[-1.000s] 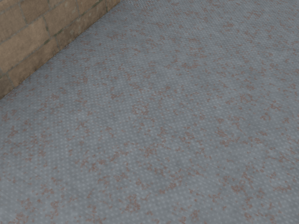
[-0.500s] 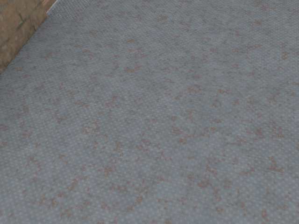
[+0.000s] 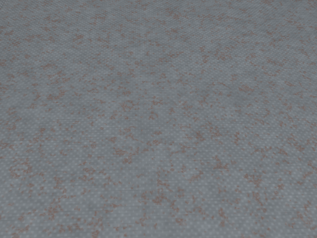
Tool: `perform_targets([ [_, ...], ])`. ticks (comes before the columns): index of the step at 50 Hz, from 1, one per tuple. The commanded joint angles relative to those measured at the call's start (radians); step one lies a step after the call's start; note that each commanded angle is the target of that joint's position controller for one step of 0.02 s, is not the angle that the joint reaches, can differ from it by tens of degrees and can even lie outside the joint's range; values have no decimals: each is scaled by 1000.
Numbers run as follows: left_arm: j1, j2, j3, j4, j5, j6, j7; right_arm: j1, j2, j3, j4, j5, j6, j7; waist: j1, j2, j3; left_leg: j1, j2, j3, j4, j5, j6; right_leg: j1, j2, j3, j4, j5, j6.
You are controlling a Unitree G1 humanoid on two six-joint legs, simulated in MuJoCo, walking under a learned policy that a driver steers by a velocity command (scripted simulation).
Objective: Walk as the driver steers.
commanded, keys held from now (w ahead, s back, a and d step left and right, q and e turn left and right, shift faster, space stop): no key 1.00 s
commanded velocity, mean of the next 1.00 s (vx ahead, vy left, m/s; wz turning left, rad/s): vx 0.00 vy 0.00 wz -0.07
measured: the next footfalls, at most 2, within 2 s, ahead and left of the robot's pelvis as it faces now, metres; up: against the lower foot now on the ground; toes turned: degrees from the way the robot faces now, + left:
right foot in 0.06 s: +0.04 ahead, -0.14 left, +0.00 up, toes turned +0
right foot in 1.68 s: +0.40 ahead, -0.14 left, +0.00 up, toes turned -3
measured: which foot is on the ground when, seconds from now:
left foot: down 0.00-1.00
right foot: up 0.00-0.04, down 0.06-1.00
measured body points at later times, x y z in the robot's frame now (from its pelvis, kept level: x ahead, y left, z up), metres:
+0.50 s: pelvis +0.00 -0.03 -0.01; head +0.00 -0.03 +0.44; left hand +0.17 +0.19 -0.10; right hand +0.10 -0.30 -0.12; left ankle +0.01 +0.12 -0.74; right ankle +0.00 -0.14 -0.74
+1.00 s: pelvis +0.00 -0.02 -0.01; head +0.01 -0.02 +0.44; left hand +0.14 +0.21 -0.12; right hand +0.09 -0.27 -0.14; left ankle +0.01 +0.12 -0.74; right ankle +0.00 -0.14 -0.74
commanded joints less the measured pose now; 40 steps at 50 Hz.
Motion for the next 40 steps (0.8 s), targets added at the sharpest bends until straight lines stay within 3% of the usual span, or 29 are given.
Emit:
perform_targets([
  [1,-5,51,9,-71,-1,-22,-8,-16,-184,-42,-51,20,-6,4,12,228,-95,105,187,-163,-78,336,211,125,32,-79,-294,108,-32],
  [2,29,44,10,-55,3,-23,-9,-8,-164,-33,-43,28,-6,6,31,213,-89,73,168,-148,-47,317,180,215,46,-89,-443,210,-57],
  [3,40,64,11,-61,12,-23,-5,38,-136,-23,-24,24,-14,11,29,169,-102,5,143,-129,-9,241,114,336,9,-20,-503,318,-83],
  [4,64,135,22,-78,23,-23,6,53,-77,-3,-40,-17,-26,20,2,-48,-161,-123,60,-40,179,5,18,477,-183,212,-482,610,-134],
  [5,11,136,14,-71,46,-29,0,20,-52,9,-68,-20,-36,16,-15,-286,-141,-174,10,-19,167,-247,-30,343,-310,313,-482,631,-272],
  [6,-16,71,0,-90,49,-42,-7,-38,-121,-6,-69,-16,-33,9,34,-220,-108,-143,20,-43,212,-258,-56,291,-275,306,-512,507,-307],
  [7,-34,40,-13,-78,54,-52,-7,-45,-123,-10,-61,-9,-30,11,22,-195,-95,-129,18,-49,202,-208,-58,278,-234,266,-509,435,-278],
  [9,-81,59,-8,-81,33,-59,-4,-18,-107,-9,-35,-18,-21,10,7,-168,-73,-71,11,-46,126,-98,-62,245,-177,209,-491,364,-224],
  [11,-65,36,-16,-68,31,-59,-2,10,-86,2,-23,-22,-26,20,-8,-124,-75,38,8,-46,35,74,-59,201,-132,162,-470,316,-184],
  [13,-32,16,-21,-58,35,-60,-6,35,-111,1,-21,-19,-31,25,11,-74,-56,85,26,-59,4,152,-38,165,-90,149,-463,162,-151],
  [14,-12,13,-21,-64,35,-57,-8,25,-141,-11,-6,-10,-32,25,33,8,-17,45,13,-46,16,75,-21,154,-64,124,-470,137,-138],
  [16,-37,30,-15,-64,32,-58,-7,18,-101,-4,-2,-14,-36,25,14,24,-2,30,8,-50,-5,65,-20,165,-56,109,-442,148,-133],
  [18,-39,19,-15,-66,30,-55,-6,23,-91,-2,3,-14,-41,22,12,28,-12,43,9,-51,-7,87,-25,171,-49,100,-428,201,-134],
  [23,-27,-4,-14,-57,28,-57,-8,38,-88,-2,12,-11,-42,13,10,20,-27,56,7,-49,2,81,-25,180,-38,85,-414,229,-132],
  [40,35,-23,-2,-9,22,-65,8,55,-56,-2,37,-5,-40,3,16,16,-17,53,-2,-50,13,86,-10,178,-18,51,-378,271,-108],
])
